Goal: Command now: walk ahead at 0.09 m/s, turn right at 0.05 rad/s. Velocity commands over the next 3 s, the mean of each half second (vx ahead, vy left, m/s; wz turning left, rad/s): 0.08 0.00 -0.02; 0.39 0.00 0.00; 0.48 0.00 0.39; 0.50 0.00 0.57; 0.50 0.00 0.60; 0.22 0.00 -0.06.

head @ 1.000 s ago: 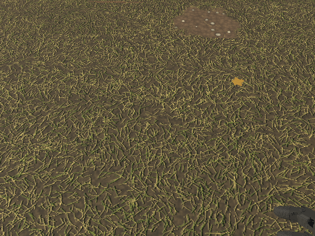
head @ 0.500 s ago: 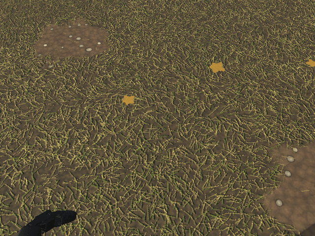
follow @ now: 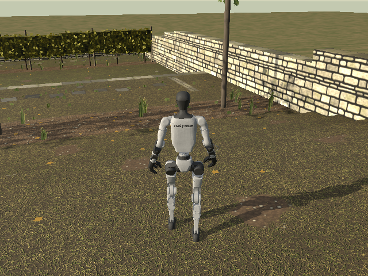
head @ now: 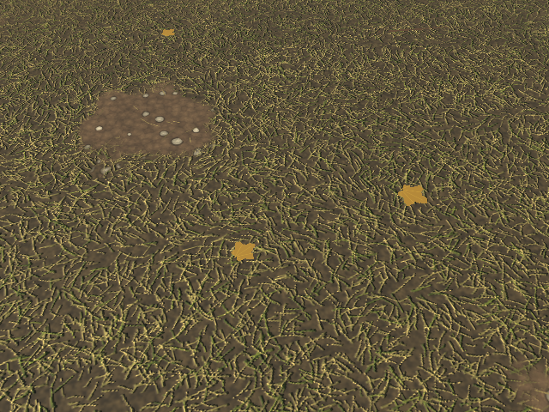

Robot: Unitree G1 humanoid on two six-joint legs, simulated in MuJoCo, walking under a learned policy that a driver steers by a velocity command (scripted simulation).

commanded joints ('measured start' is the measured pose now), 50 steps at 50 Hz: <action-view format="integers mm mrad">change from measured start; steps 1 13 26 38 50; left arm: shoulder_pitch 164 57 122 -17 -313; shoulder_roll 51 88 168 63 55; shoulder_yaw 2 15 37 38 19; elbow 3 88 167 94 -15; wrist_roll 15 -1 -28 -35 -36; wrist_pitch -7 36 -15 -56 -59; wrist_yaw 11 30 38 4 -28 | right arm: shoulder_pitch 56 -45 -142 154 279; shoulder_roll -114 -89 -70 -81 -151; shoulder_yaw -29 -22 -37 -27 -50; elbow -34 25 67 170 215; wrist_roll -4 21 45 25 49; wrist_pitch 9 21 -3 -41 -15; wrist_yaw -14 -16 -9 10 -25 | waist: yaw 0 -25 1 -49 -86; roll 155 -21 -186 61 46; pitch -249 -129 178 53 110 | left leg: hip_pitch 442 314 -87 370 388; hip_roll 261 54 -51 181 224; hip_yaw -270 -74 62 -244 -112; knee -19 13 181 -370 -365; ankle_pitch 672 300 -278 -117 2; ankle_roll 240 94 49 194 175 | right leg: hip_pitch -167 -79 -32 -516 -420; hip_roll -62 -110 -343 -197 -144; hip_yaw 53 68 363 62 24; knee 179 -45 -250 598 63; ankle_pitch -39 280 -167 117 339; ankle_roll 42 25 -166 -9 20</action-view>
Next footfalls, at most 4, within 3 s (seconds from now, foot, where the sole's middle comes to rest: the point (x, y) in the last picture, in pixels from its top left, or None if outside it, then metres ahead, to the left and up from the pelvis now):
1.08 right None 0.45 -0.14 -0.77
1.64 left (234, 331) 0.69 0.15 -0.77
2.10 right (255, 221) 1.05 0.12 -0.77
2.64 left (122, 215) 1.06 0.52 -0.77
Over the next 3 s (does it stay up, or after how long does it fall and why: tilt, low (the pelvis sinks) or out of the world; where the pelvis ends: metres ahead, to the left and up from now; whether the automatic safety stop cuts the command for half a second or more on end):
stays up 1.10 0.39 0.01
